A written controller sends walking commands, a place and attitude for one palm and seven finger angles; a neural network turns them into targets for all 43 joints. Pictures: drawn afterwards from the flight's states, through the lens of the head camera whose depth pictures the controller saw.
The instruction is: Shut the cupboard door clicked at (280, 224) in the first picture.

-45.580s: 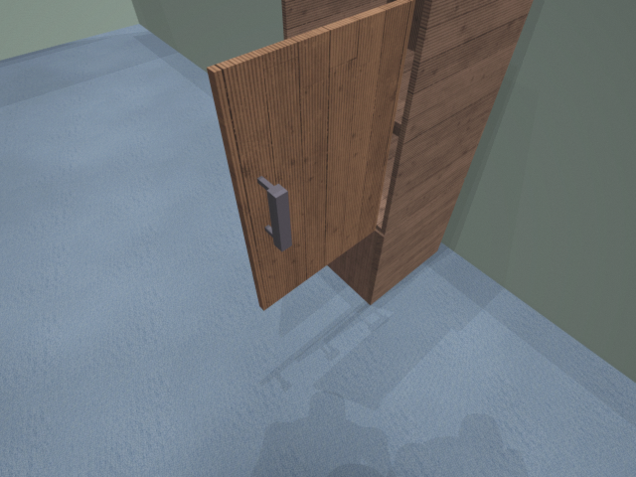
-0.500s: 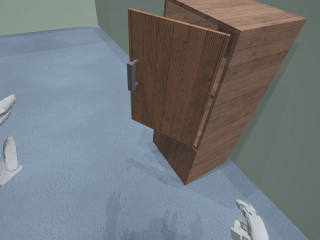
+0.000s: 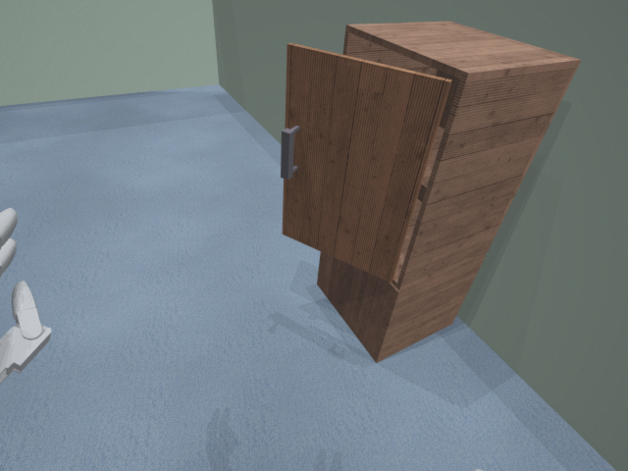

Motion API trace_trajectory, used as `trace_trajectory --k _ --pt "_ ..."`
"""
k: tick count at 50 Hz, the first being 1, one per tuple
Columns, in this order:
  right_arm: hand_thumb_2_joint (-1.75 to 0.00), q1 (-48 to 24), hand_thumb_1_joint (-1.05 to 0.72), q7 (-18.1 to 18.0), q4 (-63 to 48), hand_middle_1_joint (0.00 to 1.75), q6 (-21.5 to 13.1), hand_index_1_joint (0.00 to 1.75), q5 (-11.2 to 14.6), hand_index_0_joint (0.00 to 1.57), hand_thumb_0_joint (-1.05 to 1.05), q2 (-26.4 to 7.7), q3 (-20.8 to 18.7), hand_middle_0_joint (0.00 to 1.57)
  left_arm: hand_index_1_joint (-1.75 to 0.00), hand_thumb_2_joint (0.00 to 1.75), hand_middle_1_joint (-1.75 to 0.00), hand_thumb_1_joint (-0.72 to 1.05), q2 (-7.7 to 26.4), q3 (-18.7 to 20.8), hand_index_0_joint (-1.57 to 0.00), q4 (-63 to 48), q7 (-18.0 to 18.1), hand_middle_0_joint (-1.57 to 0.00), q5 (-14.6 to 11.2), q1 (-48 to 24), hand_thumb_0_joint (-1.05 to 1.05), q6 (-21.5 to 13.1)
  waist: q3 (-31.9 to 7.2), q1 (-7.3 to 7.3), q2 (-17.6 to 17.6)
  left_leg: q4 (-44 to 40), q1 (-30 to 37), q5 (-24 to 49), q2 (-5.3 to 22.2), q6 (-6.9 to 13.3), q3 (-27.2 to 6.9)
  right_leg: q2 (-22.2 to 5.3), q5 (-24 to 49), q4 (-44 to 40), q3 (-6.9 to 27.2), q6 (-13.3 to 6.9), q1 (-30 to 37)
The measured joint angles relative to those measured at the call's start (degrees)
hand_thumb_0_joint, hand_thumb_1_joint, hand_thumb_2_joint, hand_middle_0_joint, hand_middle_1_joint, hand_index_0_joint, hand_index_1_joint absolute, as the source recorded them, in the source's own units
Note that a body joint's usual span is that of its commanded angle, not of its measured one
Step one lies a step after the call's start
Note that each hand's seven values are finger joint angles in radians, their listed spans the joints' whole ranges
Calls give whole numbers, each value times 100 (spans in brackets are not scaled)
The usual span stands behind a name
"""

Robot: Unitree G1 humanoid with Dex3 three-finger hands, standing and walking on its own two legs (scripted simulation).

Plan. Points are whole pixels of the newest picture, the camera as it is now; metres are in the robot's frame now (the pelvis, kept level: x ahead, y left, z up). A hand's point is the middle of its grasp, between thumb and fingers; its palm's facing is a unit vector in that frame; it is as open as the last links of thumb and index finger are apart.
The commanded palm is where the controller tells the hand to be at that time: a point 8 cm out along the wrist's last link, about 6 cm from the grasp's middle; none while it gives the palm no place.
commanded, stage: stop stepping back and stand still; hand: left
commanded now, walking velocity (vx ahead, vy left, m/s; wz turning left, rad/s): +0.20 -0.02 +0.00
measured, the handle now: (291, 152) +0.93 +0.12 -0.01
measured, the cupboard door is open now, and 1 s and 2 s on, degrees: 30 30 30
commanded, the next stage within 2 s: let the arm hang, fingers relaxed in 0.74 s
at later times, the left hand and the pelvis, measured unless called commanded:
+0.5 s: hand (55, 326) +0.20 +0.28 +0.16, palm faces +0.47 -0.77 -0.42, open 7.4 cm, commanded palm +0.15 +0.31 +0.18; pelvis +0.01 +0.01 +0.00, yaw +0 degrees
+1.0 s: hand (121, 432) +0.19 +0.26 -0.04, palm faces +0.07 -0.91 -0.41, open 7.4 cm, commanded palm none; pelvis +0.00 +0.02 +0.00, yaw +0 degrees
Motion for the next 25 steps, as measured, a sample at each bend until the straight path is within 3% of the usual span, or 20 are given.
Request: trace_trajectory --k 2,5,8,10,16,18,25 --pt "-90 127 -90 -55 43 30 -32 30 19 21 1 -140 -44 21 -30 90 -30 89 -157 -92 -22 226 47 -21 62 -313 1 17 -19 -56 79 -555 456 -117 130 91 38 -42 -100 186 -152 80 -53" --pt "-90 -29 -90 -113 107 30 -65 30 48 21 1 -181 -88 20 -30 90 -30 89 -260 -17 -21 348 84 -21 69 -483 1 35 238 -121 -54 -693 553 278 -11 225 206 -249 -270 610 -91 142 -207" --pt "-90 -189 -90 -104 -19 30 -245 30 -14 20 2 -27 -81 20 -30 90 -30 89 -160 162 -21 242 62 -21 55 -266 1 20 427 -253 -105 -962 660 408 -39 272 346 -164 -484 1311 81 138 -602" --pt "-90 -214 -90 -55 -103 30 -362 30 -38 20 2 109 -39 20 -30 90 -30 89 -21 203 -21 86 26 -21 53 -160 1 -24 525 -303 -109 -1249 763 587 -13 265 336 -87 -463 1376 20 143 -738" --pt "-90 -235 -90 41 -376 30 -318 30 -36 21 1 262 128 20 -30 90 -30 89 220 249 -21 -239 -42 -21 50 278 1 -147 525 -290 14 -1415 782 664 67 172 396 -25 133 -18 -294 24 -410" --pt "-90 -277 -90 37 -372 30 -238 30 -39 21 1 218 110 20 -30 90 -30 89 206 203 -21 -88 -64 -21 54 255 1 -134 533 -277 146 -1248 729 555 93 153 358 -3 515 -31 -340 -74 -404" --pt "-90 -307 -90 49 -94 30 -37 30 68 21 1 -65 -44 20 -30 90 -30 89 -165 -25 -22 232 11 -21 36 33 1 -9 469 -57 305 -855 722 190 95 95 127 74 186 163 -380 -137 -309"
